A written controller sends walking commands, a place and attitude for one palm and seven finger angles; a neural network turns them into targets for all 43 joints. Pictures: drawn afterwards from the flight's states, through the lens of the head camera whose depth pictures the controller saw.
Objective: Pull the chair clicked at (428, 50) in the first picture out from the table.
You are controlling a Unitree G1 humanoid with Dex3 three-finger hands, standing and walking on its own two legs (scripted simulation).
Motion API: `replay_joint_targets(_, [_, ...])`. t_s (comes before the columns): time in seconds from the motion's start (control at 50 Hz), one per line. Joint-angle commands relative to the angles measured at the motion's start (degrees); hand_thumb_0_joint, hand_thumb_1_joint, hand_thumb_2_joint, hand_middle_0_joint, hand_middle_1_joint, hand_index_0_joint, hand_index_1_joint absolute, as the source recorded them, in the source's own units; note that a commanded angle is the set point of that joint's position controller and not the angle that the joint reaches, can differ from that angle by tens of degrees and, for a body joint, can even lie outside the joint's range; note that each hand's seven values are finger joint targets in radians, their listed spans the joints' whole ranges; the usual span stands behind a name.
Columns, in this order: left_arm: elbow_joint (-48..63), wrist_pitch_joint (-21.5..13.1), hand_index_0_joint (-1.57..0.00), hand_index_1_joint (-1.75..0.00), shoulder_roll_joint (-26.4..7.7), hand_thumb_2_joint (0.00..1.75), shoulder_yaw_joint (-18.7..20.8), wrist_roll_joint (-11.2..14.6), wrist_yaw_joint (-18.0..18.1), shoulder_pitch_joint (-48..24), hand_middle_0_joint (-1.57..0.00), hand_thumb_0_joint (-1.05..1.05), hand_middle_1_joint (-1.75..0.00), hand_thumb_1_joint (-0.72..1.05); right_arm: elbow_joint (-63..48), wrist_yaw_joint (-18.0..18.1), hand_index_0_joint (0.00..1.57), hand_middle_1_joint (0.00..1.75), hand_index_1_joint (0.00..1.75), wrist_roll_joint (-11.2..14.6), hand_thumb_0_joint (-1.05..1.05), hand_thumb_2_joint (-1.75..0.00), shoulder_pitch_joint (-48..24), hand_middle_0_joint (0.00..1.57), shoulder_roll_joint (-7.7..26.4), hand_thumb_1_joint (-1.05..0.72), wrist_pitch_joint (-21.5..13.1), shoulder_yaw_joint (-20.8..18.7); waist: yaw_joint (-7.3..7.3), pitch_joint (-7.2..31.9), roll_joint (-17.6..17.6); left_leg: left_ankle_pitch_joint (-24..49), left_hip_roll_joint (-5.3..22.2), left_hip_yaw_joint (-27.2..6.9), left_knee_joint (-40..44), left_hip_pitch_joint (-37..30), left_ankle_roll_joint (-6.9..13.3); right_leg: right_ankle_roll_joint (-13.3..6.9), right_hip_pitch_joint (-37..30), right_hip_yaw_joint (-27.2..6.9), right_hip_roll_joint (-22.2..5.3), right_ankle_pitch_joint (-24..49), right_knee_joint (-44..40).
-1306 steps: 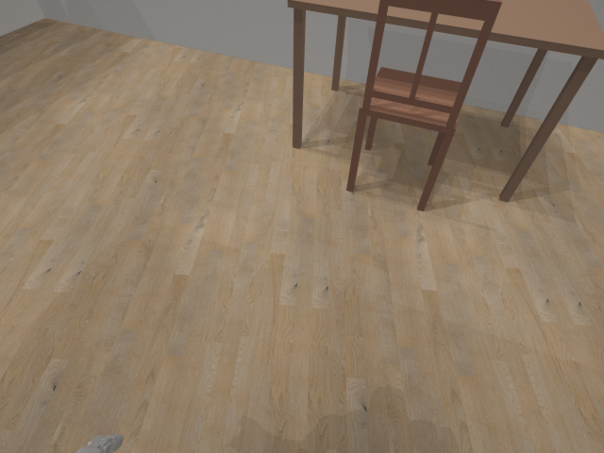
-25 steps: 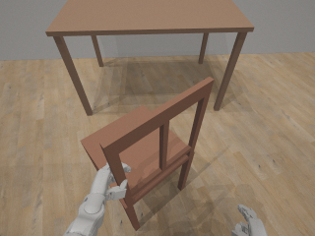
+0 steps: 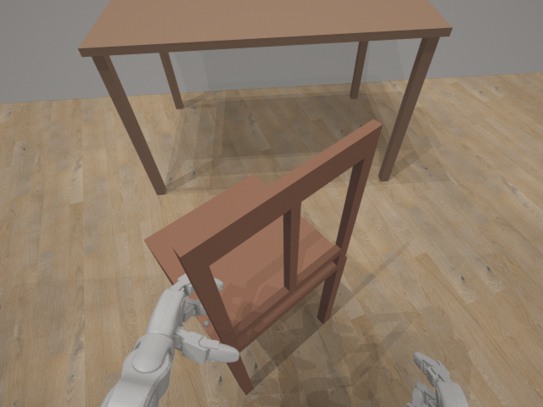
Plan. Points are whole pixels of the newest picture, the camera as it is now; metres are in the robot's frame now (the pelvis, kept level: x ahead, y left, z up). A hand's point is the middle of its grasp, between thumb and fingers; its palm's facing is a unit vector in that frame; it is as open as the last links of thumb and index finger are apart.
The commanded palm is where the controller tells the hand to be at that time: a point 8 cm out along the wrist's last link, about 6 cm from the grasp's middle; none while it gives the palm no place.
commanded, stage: open the thumb and straighten the fingers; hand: left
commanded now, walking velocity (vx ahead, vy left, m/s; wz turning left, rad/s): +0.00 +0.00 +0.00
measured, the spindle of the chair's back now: (290, 251) +0.39 -0.02 -0.06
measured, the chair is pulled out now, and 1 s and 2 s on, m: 0.59 0.59 0.59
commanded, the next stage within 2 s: draw the fingers out of the gap in 0.34 s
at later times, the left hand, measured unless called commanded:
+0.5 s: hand (207, 332) +0.24 +0.11 -0.04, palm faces -0.11 -0.98 -0.18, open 17.4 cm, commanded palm +0.22 +0.17 -0.02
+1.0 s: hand (195, 387) +0.17 +0.12 -0.04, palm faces -0.08 -0.98 -0.18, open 17.5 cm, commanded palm +0.14 +0.17 -0.02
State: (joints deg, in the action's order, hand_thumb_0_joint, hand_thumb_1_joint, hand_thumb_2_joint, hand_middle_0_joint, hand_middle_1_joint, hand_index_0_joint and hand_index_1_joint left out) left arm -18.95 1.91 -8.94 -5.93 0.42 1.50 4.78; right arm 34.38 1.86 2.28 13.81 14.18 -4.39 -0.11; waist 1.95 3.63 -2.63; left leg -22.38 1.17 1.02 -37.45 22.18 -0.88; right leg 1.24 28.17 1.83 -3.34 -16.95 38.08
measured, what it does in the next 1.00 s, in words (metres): stands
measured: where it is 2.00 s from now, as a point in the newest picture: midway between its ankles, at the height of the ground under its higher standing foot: outside the picture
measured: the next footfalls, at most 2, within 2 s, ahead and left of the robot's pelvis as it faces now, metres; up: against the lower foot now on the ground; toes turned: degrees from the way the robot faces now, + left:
none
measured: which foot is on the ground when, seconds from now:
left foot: down 0.00-1.00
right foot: down 0.00-1.00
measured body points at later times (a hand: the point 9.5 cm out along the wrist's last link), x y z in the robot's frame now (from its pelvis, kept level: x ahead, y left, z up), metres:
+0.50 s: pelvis +0.00 -0.01 -0.02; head +0.04 -0.03 +0.43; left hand +0.24 +0.16 -0.03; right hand +0.17 -0.25 -0.10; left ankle -0.04 +0.13 -0.72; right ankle +0.02 -0.13 -0.72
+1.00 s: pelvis -0.01 -0.01 -0.02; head +0.02 -0.02 +0.42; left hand +0.17 +0.17 -0.03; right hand +0.18 -0.24 -0.10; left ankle -0.04 +0.13 -0.72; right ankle +0.02 -0.13 -0.72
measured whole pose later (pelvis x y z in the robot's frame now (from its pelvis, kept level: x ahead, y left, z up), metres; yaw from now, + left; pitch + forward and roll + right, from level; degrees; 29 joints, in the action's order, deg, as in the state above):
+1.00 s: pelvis -0.01 -0.01 -0.02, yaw +2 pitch +9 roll +0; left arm 6.1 6.8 -10.6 -7.6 -0.4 -0.1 28.1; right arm 28.1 5.0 2.0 14.8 13.3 -9.6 0.8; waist 1.8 6.8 -2.8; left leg -27.8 1.0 -1.8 -49.9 31.1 -1.4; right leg 0.8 35.6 4.1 -4.0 -22.5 49.4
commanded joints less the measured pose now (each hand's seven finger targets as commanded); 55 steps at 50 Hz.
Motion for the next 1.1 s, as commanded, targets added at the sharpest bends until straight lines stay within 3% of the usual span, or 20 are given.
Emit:
replay_joint_targets(0.0, [15.0,-2.2,-0.22,-0.65,-2.0,0.2,0.8,0.4,-0.4,-6.0,-0.22,0.0,-0.65,-0.55,-9.8,0.6,0.2,0.3,0.3,-0.2,0.0,-0.9,-3.7,0.2,7.0,-0.9,-4.4,-2.4,0.15,13.3,4.1,17.7,-0.1,-0.1,2.8,0.5,1.1,-2.1,-9.8,2.4,1.1,15.8,-0.7])
replay_joint_targets(0.02, [16.6,-2.2,-0.2,-0.58,-2.0,0.2,0.1,0.1,-0.2,-7.5,-0.2,0.0,-0.58,-0.55,-9.8,0.7,0.2,0.3,0.3,-0.2,0.0,-0.9,-3.4,0.2,6.9,-0.9,-4.5,-2.3,0.77,13.7,4.7,18.3,-0.1,-0.4,2.3,0.3,1.1,-2.0,-9.2,2.5,1.1,16.1,-0.3])
replay_joint_targets(0.08, [18.1,-1.4,-0.13,-0.36,-3.8,0.2,2.0,-0.3,0.5,-4.1,-0.13,0.0,-0.36,-0.55,-10.2,1.0,0.2,0.3,0.3,-0.5,0.0,-0.9,-2.9,0.2,7.1,-0.9,-5.0,-2.2,0.15,14.1,5.7,19.0,-0.3,-0.6,1.1,1.3,1.2,-2.1,-9.4,2.4,1.0,17.5,0.8])
replay_joint_targets(0.1, [15.1,-0.9,-0.1,-0.29,-5.3,0.2,3.8,-0.6,0.6,-3.2,-0.1,0.0,-0.29,-0.55,-9.8,1.2,0.2,0.3,0.3,-0.5,0.0,-0.9,-2.7,0.2,7.2,-0.9,-4.6,-2.2,0.27,11.8,5.9,17.5,-0.5,-0.3,0.5,3.1,1.1,-2.0,-8.0,2.3,1.0,16.6,1.1])
replay_joint_targets(0.12, [16.4,-0.8,-0.07,-0.22,-4.5,0.2,2.8,-0.9,0.5,-4.9,-0.07,0.0,-0.22,-0.55,-10.0,1.1,0.2,0.3,0.3,-0.6,0.0,-0.9,-2.6,0.2,7.1,-0.9,-4.4,-2.0,0.57,12.0,6.7,16.6,-0.7,-0.4,0.2,3.7,1.3,-1.9,-7.6,2.4,1.0,15.9,1.4])
replay_joint_targets(0.18, [18.5,-0.1,0.0,0.0,-5.7,0.2,3.4,-1.3,0.2,-5.3,0.0,0.0,0.0,-0.55,-11.0,1.4,0.2,0.3,0.3,-0.5,0.0,-0.9,-2.9,0.2,6.9,-0.9,-4.4,-2.0,0.22,12.5,3.9,16.1,-1.0,-0.2,-0.5,3.7,1.4,-2.0,-7.4,2.0,0.9,15.1,1.8])
replay_joint_targets(0.24, [21.4,0.3,0.0,0.0,-4.7,0.2,2.1,-0.7,-0.4,-5.5,0.0,0.0,0.0,-0.55,-11.7,1.8,0.2,0.3,0.3,-0.5,0.0,-0.9,-2.9,0.2,6.7,-0.9,-4.7,-1.7,0.74,14.4,2.3,17.1,-1.1,-0.3,-1.6,3.1,1.4,-1.9,-7.7,2.0,0.8,16.3,2.4])
replay_joint_targets(0.26, [21.7,0.4,0.0,0.0,-5.9,0.2,3.2,-0.5,-0.5,-5.5,0.0,0.0,0.0,-0.55,-11.7,1.9,0.2,0.3,0.3,-0.5,0.0,-0.9,-2.8,0.2,6.9,-0.9,-4.8,-1.7,0.56,15.2,2.7,17.8,-1.1,-0.6,-1.8,3.4,1.4,-2.1,-8.4,2.0,0.8,16.9,2.5])
replay_joint_targets(0.34, [21.2,1.4,0.0,0.0,-3.0,0.2,0.1,0.2,-1.5,-4.9,0.0,0.0,0.0,-0.55,-11.9,2.2,0.2,0.3,0.3,-0.4,0.0,-0.9,-2.4,0.2,6.9,-0.9,-5.2,-1.5,1.69,13.8,3.9,16.1,-1.2,-0.8,-2.5,4.0,1.6,-1.6,-6.7,2.5,0.9,15.6,2.6])
replay_joint_targets(0.4, [19.8,2.4,0.0,0.0,-5.6,0.2,2.7,0.5,-1.7,-2.7,0.0,0.0,0.0,-0.55,-11.9,2.3,0.2,0.3,0.3,-0.4,0.0,-0.9,-2.4,0.2,7.3,-0.9,-5.1,-1.5,1.22,12.9,5.6,14.0,-1.4,-0.8,-2.5,5.9,1.6,-1.5,-7.0,2.2,0.8,14.3,2.2])
replay_joint_targets(0.42, [20.2,2.5,0.0,0.0,-8.0,0.2,5.5,0.4,-1.7,0.2,0.0,0.0,0.0,-0.55,-12.4,2.3,0.2,0.3,0.3,-0.5,0.0,-0.9,-2.4,0.2,7.3,-0.9,-5.0,-1.5,-0.02,13.6,4.6,14.2,-1.5,-0.7,-2.2,6.4,1.6,-1.7,-8.3,2.1,0.7,14.5,2.4])
replay_joint_targets(0.46, [21.1,2.9,0.0,0.0,-8.2,0.2,5.7,0.3,-1.9,4.6,0.0,0.0,0.0,-0.55,-13.4,2.3,0.2,0.3,0.3,-0.3,0.0,-0.9,-2.9,0.2,7.1,-0.9,-4.8,-1.5,-0.79,13.7,4.9,14.6,-1.5,-0.4,-2.1,7.0,1.5,-1.8,-9.2,2.0,0.6,15.2,2.5])
replay_joint_targets(0.52, [25.3,2.7,0.0,0.0,-5.9,0.2,3.1,0.1,-2.0,6.4,0.0,0.0,0.0,-0.55,-14.5,2.1,0.2,0.3,0.3,-0.3,0.0,-0.9,-3.1,0.2,6.5,-0.9,-5.0,-1.3,-0.26,12.4,3.2,13.7,-1.6,-0.1,-2.3,7.3,1.6,-1.7,-8.1,1.9,0.5,14.1,2.6])
replay_joint_targets(0.58, [28.6,2.2,0.0,0.0,-6.8,0.2,3.7,0.3,-1.7,10.7,0.0,0.0,0.0,-0.55,-15.0,2.4,0.2,0.3,0.3,-0.3,0.0,-0.9,-3.1,0.2,6.3,-0.9,-5.7,-1.5,-0.3,12.9,3.8,13.1,-1.6,-0.2,-2.8,7.6,1.7,-1.6,-8.3,1.7,0.6,13.2,2.5])
replay_joint_targets(0.64, [30.6,1.6,0.0,0.0,-6.3,0.2,2.5,0.4,-1.7,10.7,0.0,0.0,0.0,-0.55,-14.9,2.8,0.2,0.3,0.3,-0.4,0.0,-0.9,-2.4,0.2,6.4,-0.9,-6.7,-1.5,0.99,11.1,4.7,11.4,-1.7,-0.5,-3.7,7.9,1.9,-1.2,-5.8,1.8,0.8,10.9,2.4])
replay_joint_targets(0.74, [33.0,0.5,0.0,0.0,-6.5,0.2,1.7,0.2,-1.9,12.4,0.0,0.0,0.0,-0.55,-14.7,3.4,0.2,0.3,0.3,-0.4,0.0,-0.9,-2.2,0.2,6.5,-0.9,-8.2,-1.4,1.41,9.9,3.1,8.5,-1.9,-1.2,-4.4,8.2,2.0,-1.2,-2.8,1.9,0.9,5.8,2.4])
replay_joint_targets(0.82, [34.9,0.5,0.0,0.0,-5.9,0.2,1.0,0.0,-2.0,16.0,0.0,0.0,0.0,-0.55,-15.0,3.5,0.2,0.3,0.3,-0.5,0.0,-0.9,-2.4,0.2,6.1,-0.9,-9.1,-1.2,0.94,11.0,2.6,8.1,-2.0,-1.7,-4.7,8.6,1.9,-1.4,-2.7,2.4,0.8,4.4,3.3])
replay_joint_targets(0.86, [34.4,1.1,0.0,0.0,-6.3,0.2,1.9,-0.1,-1.8,20.5,0.0,0.0,0.0,-0.55,-15.1,3.5,0.2,0.3,0.3,-0.4,0.0,-0.9,-3.2,0.2,5.8,-0.9,-9.0,-1.6,-0.03,11.2,3.0,8.8,-2.0,-1.8,-4.8,9.2,1.9,-1.5,-3.3,2.3,0.8,5.2,3.5])
replay_joint_targets(0.92, [36.6,1.9,0.0,0.0,-4.6,0.2,0.2,-0.6,-1.5,24.3,0.0,0.0,0.0,-0.55,-16.1,3.4,0.2,0.3,0.3,-0.3,0.0,-0.9,-3.5,0.2,5.1,-0.9,-8.7,-1.5,-0.08,10.1,4.1,8.7,-1.9,-1.7,-4.9,10.2,1.8,-1.5,-2.6,2.8,0.8,4.9,4.1])
replay_joint_targets(1.08, [42.5,2.3,0.0,0.0,-5.6,0.2,-0.1,-1.9,-1.0,30.0,0.0,0.0,0.0,-0.55,-17.5,3.8,0.2,0.3,0.3,-0.3,0.0,-0.9,-3.8,0.2,4.5,-0.9,-8.2,-1.8,0.0,8.8,3.3,7.2,-2.0,-1.8,-6.4,11.6,2.0,-1.7,-0.2,2.6,1.0,2.5,4.9])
